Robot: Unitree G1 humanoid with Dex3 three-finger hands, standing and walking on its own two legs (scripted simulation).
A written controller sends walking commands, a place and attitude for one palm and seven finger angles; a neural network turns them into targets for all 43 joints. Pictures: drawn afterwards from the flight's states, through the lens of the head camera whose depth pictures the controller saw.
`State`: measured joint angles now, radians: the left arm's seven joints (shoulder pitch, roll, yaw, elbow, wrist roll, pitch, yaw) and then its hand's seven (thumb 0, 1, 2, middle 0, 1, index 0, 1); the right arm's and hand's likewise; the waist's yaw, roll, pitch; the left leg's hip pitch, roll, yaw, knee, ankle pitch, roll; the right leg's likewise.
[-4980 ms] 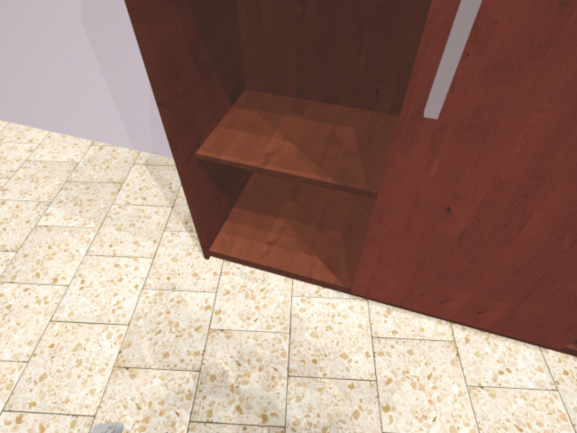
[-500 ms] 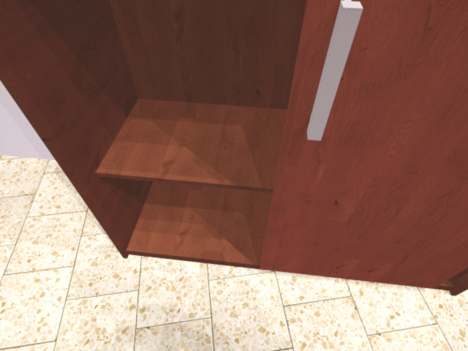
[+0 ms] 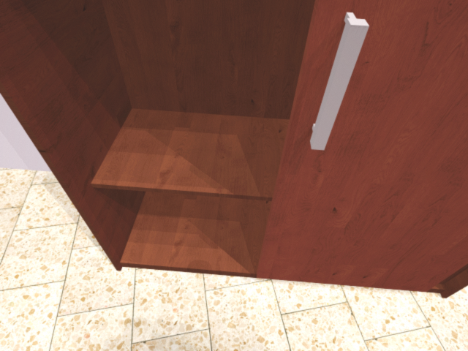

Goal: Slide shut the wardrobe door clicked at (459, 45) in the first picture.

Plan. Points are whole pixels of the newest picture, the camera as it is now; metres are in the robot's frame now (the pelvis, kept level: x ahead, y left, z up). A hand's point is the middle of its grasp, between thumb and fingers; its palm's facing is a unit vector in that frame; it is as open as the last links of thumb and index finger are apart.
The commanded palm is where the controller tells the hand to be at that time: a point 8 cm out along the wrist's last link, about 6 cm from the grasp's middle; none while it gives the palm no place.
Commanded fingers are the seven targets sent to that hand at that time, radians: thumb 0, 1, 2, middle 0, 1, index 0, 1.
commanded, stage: look again from close up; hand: right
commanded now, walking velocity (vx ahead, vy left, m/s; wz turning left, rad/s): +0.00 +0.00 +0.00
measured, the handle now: (331, 88) +0.52 -0.14 +0.21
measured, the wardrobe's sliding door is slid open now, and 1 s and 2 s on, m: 0.61 0.61 0.61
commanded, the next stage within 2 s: raise the hand with hooked fingers in 1.26 s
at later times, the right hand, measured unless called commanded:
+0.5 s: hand out of the picture +0.00 -0.23 -0.18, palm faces +0.00 +0.97 -0.22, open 7.4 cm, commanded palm none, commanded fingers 0.00 -0.90 -0.90 0.20 0.30 0.20 0.30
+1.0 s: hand out of the picture +0.00 -0.21 -0.18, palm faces -0.01 +0.99 -0.17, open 7.3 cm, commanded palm none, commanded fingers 0.00 -0.90 -0.90 0.20 0.30 0.20 0.30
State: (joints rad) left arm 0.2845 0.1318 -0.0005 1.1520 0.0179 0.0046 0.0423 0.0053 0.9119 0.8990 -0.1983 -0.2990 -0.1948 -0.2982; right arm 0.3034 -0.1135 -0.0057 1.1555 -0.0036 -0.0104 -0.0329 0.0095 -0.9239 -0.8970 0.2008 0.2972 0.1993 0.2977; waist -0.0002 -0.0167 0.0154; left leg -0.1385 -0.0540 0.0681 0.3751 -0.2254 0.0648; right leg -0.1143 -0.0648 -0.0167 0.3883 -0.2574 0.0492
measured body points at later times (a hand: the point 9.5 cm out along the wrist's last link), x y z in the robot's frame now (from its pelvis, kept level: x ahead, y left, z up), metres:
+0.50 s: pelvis -0.01 -0.05 -0.01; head -0.01 -0.04 +0.44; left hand -0.02 +0.17 -0.17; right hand +0.00 -0.28 -0.16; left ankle -0.01 +0.07 -0.74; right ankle -0.03 -0.14 -0.74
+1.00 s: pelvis +0.00 -0.05 -0.01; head +0.02 -0.05 +0.44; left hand -0.01 +0.17 -0.17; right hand +0.00 -0.26 -0.17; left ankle -0.01 +0.07 -0.74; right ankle -0.03 -0.14 -0.74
